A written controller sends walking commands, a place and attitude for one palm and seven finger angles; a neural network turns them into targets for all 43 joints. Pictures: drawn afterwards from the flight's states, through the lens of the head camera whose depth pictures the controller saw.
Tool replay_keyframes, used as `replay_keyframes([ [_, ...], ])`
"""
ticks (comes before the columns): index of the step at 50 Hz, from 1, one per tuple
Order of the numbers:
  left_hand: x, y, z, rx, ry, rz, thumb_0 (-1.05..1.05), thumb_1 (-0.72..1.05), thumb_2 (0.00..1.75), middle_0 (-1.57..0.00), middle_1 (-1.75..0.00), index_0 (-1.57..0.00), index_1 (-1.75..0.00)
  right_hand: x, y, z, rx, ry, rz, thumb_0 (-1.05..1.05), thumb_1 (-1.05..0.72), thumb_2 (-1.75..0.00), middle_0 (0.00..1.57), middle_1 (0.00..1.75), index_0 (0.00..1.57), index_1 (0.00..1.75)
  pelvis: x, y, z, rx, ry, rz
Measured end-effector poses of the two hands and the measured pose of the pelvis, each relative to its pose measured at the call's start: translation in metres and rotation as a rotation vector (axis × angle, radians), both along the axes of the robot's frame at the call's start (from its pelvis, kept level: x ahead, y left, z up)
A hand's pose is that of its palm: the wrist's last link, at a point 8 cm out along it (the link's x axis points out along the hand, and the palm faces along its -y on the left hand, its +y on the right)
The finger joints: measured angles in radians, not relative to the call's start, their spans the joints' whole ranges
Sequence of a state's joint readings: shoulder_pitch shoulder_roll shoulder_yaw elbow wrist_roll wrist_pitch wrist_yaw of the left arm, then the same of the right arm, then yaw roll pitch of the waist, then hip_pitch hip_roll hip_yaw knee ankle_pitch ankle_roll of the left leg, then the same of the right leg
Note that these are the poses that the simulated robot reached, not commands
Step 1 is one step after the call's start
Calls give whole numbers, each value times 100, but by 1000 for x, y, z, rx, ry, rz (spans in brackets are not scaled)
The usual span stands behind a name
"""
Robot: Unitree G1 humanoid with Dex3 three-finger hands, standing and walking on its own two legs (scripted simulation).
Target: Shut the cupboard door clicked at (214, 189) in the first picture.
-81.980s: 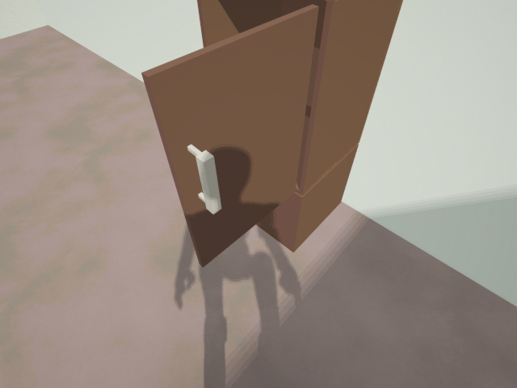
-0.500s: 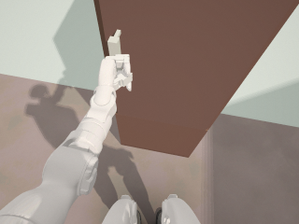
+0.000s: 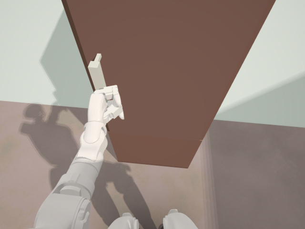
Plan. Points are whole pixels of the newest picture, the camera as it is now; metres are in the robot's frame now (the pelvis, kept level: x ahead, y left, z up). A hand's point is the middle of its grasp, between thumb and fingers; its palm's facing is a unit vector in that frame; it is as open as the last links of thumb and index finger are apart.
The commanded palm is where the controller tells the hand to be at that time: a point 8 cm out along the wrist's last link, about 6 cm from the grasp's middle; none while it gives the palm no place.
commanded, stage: pull the fist back off the door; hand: left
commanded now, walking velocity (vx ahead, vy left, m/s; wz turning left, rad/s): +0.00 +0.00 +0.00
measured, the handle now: (102, 81) +0.52 +0.13 +0.08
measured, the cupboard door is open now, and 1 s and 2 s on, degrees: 0 0 0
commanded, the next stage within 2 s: draw the hand back to the body in 0.22 s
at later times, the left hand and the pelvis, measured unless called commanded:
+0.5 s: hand (113, 117) +0.36 +0.08 +0.11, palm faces -0.06 -1.00 -0.05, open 3.1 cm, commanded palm +0.33 +0.15 +0.11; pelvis +0.06 -0.03 +0.02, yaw +2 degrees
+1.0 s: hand (67, 133) +0.29 +0.16 +0.16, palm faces +0.11 -0.97 -0.22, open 3.1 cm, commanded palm +0.25 +0.22 +0.17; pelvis +0.04 -0.02 +0.05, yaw +2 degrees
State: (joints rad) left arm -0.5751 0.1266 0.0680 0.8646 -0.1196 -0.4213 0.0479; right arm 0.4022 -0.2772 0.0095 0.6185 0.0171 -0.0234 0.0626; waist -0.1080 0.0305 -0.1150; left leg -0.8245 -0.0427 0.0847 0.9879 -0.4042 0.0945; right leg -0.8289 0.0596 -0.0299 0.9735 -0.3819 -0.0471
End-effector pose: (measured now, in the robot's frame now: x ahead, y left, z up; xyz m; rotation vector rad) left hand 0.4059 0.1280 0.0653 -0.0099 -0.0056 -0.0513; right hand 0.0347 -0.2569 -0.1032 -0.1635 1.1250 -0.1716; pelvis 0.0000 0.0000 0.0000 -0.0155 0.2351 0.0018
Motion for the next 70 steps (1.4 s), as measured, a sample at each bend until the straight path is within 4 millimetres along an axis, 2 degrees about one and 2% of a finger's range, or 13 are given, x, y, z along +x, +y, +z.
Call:
replay_keyframes([
  [4, -16, 4, 6, 5, -37, 0, 2, 90, 90, -130, -150, -130, -150, 38, 0, 8, 19, -56, 17, 1, -90, -90, 20, 30, 20, 30, 18, -4, 8, 4, -14, -7],
  [9, -37, 6, 17, 7, -65, -18, 2, 90, 90, -130, -150, -130, -150, 100, 3, 19, 43, -158, 69, 1, -90, -90, 20, 30, 20, 30, 37, -9, 15, 8, -32, 1],
  [15, -58, 5, 9, 14, 3, -26, 1, 90, 90, -130, -150, -131, -150, 172, 9, 35, 51, -288, 149, 1, -90, -90, 20, 30, 20, 30, 49, -16, 17, 10, -44, 28],
  [18, -59, 1, 6, 18, 13, -32, 1, 90, 91, -130, -150, -131, -150, 198, 13, 39, 48, -336, 182, 1, -90, -90, 20, 30, 20, 30, 51, -20, 15, 10, -42, 42],
  [21, -56, -1, 14, 24, -20, -33, 2, 90, 90, -130, -150, -131, -150, 212, 16, 41, 53, -363, 193, 0, -90, -90, 20, 30, 20, 30, 53, -23, 14, 13, -41, 43],
  [28, -69, 22, 60, 74, -83, 7, 2, 90, 90, -130, -150, -130, -150, 211, 21, 46, 111, -368, 173, 1, -90, -90, 20, 30, 20, 30, 65, -28, 24, 26, -81, 30],
  [37, -112, 40, 59, 52, 37, 2, 1, 90, 90, -130, -150, -130, -150, 191, 9, 57, 67, -364, 156, 1, -90, -90, 20, 30, 20, 30, 59, -30, 34, 20, -143, 43],
  [43, -128, 55, 88, 83, -68, 17, 2, 90, 90, -127, -147, -128, -148, 185, 3, 70, 23, -427, 138, 1, -90, -90, 20, 30, 20, 30, 51, -27, 37, 13, -175, 42],
  [45, -131, 63, 98, 153, -77, 61, 2, 89, 90, -125, -145, -126, -145, 184, 4, 73, 15, -434, 124, 1, -90, -90, 20, 30, 20, 30, 49, -25, 40, 11, -190, 40],
  [49, -138, 75, 106, 223, -45, 145, 1, 89, 90, -117, -136, -118, -137, 182, 11, 80, 12, -432, 105, 1, -90, -90, 20, 30, 20, 30, 45, -19, 48, 7, -214, 39],
  [56, -162, 103, 106, 273, 34, 239, 1, 89, 90, -100, -118, -101, -118, 185, 33, 89, 17, -422, 122, 1, -90, -90, 20, 30, 20, 30, 46, -8, 59, 2, -252, 32],
  [65, -185, 149, 150, 365, -59, 390, 2, 89, 90, -76, -92, -77, -92, 201, 63, 94, 43, -453, 189, 1, -90, -90, 20, 30, 20, 30, 52, 11, 66, -2, -289, 43],
  [70, -193, 165, 159, 388, -75, 426, 1, 89, 90, -63, -77, -64, -77, 208, 74, 97, 58, -463, 203, 1, -90, -90, 20, 30, 20, 30, 54, 18, 67, -1, -294, 41],
])
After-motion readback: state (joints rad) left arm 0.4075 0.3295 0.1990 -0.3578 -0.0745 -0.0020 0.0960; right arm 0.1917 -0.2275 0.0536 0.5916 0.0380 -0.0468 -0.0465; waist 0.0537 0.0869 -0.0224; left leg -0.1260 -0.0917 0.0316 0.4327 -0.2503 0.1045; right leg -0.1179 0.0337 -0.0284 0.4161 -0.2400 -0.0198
